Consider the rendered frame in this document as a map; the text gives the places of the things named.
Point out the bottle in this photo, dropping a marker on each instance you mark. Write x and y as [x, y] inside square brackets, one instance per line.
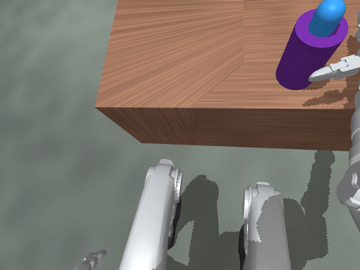
[315, 37]

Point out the right robot hand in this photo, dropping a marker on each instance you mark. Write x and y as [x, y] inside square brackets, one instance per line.
[346, 66]

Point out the right robot arm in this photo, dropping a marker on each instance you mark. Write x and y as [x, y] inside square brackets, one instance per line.
[348, 189]

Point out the left robot foot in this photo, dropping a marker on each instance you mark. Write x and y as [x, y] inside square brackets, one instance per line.
[174, 224]

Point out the left robot hand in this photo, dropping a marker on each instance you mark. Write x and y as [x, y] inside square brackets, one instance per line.
[91, 260]

